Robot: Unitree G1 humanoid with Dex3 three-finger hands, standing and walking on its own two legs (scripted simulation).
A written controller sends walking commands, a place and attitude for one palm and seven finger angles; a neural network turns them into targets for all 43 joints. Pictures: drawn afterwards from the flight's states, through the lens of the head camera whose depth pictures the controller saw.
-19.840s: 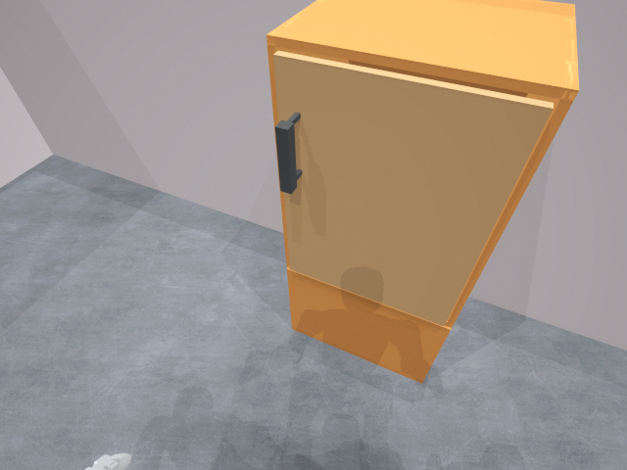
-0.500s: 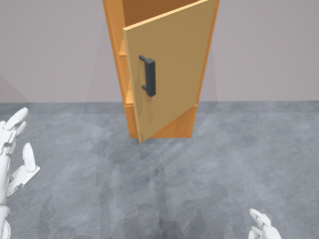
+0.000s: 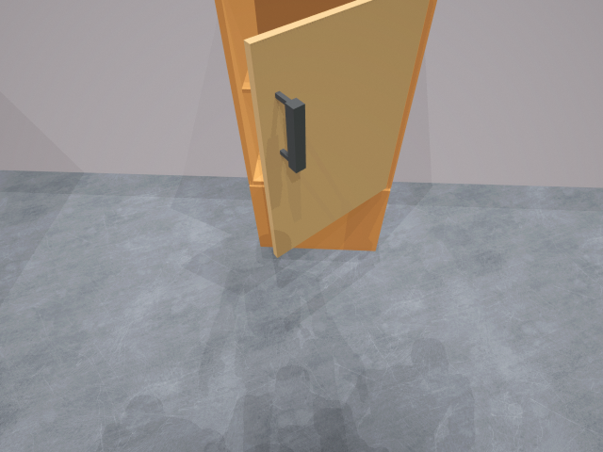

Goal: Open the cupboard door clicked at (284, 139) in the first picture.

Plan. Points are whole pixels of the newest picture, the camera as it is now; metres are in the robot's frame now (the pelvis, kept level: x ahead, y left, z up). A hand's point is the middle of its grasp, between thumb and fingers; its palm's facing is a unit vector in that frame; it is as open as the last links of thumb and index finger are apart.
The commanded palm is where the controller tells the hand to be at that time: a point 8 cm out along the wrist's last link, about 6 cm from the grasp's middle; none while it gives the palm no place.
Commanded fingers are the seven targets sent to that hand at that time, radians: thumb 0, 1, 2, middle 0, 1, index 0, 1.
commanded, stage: let the arm hang, fingers relaxed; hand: left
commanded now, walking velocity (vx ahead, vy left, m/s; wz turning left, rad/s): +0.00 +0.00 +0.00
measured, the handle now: (289, 132) +0.64 +0.06 +0.04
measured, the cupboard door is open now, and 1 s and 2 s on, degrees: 41 41 41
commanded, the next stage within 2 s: look to check the result in 0.56 s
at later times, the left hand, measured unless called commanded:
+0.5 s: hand out of the picture +0.04 +0.20 -0.17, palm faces +0.00 -0.98 -0.21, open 7.3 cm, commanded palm none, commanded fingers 0.00 0.90 0.90 -0.20 -0.30 -0.20 -0.30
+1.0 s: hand out of the picture +0.04 +0.22 -0.17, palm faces +0.00 -0.97 -0.24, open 7.4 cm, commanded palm none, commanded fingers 0.00 0.90 0.90 -0.20 -0.30 -0.20 -0.30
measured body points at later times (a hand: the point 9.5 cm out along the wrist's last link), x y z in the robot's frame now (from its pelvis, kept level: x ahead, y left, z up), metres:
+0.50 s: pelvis +0.01 +0.02 +0.00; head +0.02 +0.01 +0.45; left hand +0.04 +0.25 -0.15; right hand -0.01 -0.20 -0.16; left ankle +0.02 +0.13 -0.74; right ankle +0.01 -0.10 -0.74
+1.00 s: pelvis +0.01 +0.02 +0.00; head +0.04 +0.01 +0.45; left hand +0.04 +0.27 -0.15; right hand +0.03 -0.22 -0.16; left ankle +0.02 +0.13 -0.74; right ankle +0.01 -0.10 -0.74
